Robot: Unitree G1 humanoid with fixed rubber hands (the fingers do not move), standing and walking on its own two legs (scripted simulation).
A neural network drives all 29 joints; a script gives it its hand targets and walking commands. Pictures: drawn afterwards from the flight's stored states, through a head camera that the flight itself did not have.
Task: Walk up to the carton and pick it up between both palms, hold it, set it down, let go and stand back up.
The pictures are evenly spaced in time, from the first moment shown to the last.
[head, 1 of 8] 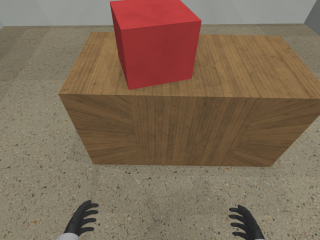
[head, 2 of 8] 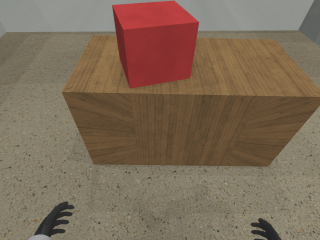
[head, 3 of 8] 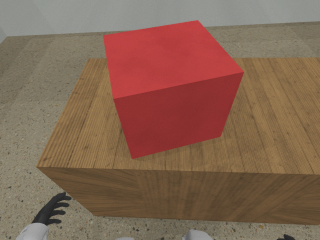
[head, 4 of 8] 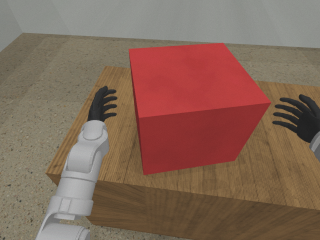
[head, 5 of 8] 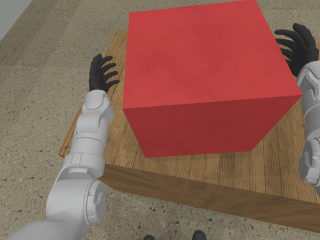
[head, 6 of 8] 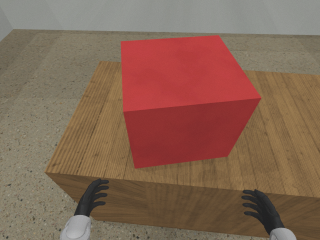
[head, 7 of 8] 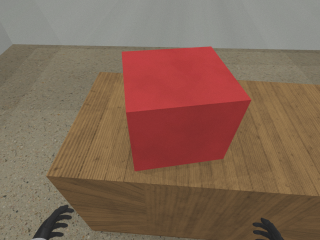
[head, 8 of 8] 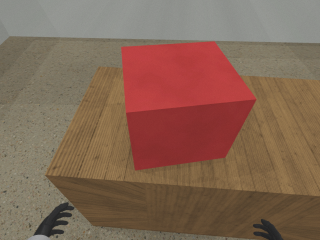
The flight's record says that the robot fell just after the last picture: no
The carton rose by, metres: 0.00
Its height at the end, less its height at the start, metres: +0.00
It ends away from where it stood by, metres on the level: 0.02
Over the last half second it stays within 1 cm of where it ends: yes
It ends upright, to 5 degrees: yes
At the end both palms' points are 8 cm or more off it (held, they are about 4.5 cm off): yes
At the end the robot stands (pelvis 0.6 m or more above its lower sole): yes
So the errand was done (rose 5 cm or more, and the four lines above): no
